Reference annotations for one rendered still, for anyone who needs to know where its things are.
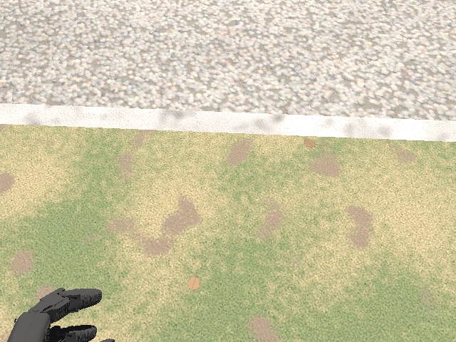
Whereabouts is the robot left hand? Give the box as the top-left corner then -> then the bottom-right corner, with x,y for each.
7,288 -> 115,342

